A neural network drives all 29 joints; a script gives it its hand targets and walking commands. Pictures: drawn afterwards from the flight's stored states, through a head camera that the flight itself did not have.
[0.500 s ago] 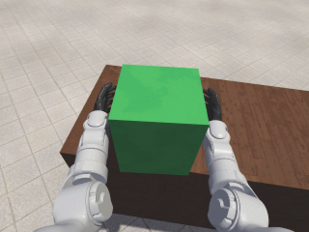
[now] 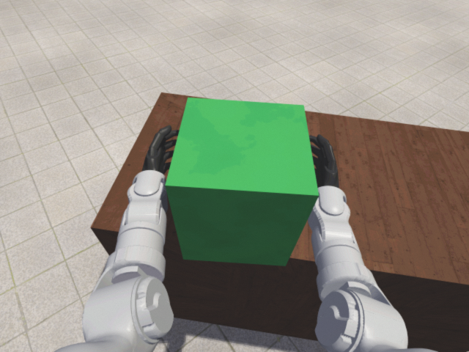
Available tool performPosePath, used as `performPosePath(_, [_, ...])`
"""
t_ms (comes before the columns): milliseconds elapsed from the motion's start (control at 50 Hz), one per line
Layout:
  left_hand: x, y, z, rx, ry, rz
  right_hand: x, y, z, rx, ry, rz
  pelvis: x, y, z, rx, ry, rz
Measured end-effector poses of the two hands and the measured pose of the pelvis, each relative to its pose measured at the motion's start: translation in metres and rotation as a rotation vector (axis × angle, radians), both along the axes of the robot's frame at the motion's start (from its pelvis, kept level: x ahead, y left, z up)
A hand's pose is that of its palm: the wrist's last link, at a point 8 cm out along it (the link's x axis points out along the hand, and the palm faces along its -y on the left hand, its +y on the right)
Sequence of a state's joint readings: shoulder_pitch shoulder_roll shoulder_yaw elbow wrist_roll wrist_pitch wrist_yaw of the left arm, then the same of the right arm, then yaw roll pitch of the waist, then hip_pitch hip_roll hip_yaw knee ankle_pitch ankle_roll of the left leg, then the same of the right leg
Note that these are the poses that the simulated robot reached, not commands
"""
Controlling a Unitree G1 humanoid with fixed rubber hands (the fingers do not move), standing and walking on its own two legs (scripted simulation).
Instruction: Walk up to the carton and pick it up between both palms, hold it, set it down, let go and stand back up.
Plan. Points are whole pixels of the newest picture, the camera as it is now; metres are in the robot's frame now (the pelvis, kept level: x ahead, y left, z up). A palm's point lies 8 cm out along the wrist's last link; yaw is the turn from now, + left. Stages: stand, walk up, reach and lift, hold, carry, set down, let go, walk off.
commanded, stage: set down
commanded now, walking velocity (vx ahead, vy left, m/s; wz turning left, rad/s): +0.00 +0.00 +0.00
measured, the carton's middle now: (239, 187) +0.40 +0.00 +0.04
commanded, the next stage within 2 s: none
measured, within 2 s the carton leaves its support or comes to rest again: neither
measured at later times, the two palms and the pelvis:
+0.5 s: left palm (157, 170) +0.41 +0.15 +0.08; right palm (326, 182) +0.38 -0.15 +0.08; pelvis +0.00 +0.00 +0.00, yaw -1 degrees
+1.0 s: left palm (159, 172) +0.41 +0.15 +0.07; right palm (326, 183) +0.39 -0.16 +0.07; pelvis +0.00 +0.00 +0.00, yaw -2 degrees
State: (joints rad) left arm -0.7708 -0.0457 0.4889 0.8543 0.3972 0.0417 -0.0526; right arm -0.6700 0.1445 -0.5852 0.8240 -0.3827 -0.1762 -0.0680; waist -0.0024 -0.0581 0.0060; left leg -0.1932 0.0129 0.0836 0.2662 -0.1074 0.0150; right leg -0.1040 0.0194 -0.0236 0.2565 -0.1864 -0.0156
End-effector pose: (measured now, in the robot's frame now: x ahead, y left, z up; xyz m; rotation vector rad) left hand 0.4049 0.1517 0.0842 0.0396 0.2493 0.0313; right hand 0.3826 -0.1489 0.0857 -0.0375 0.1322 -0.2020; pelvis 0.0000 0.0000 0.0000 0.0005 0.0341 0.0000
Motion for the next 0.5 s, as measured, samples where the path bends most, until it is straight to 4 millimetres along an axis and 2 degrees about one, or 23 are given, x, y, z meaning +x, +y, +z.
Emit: performPosePath(500, [0.0013, -0.0018, -0.0025, -0.008, -0.012, -0.007, -0.0009, -0.0022, -0.0026, -0.012, 0.004, -0.001, 0.0006, 0.0019, 0.0, 0.001, 0.0, -0.009])
